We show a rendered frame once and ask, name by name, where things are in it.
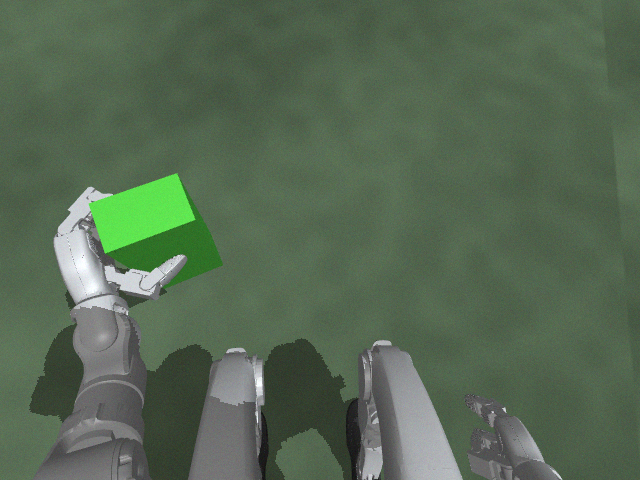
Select carton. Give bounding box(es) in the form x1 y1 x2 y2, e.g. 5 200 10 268
89 173 223 289

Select left robot hand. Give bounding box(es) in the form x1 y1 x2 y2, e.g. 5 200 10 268
53 187 187 305

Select right robot foot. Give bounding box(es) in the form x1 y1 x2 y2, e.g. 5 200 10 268
346 399 381 480

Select right robot hand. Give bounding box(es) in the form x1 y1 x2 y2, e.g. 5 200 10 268
464 394 545 480

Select right robot arm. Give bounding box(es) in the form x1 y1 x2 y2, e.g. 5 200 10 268
512 461 562 480

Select left robot arm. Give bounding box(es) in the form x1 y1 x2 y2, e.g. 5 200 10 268
33 293 152 480

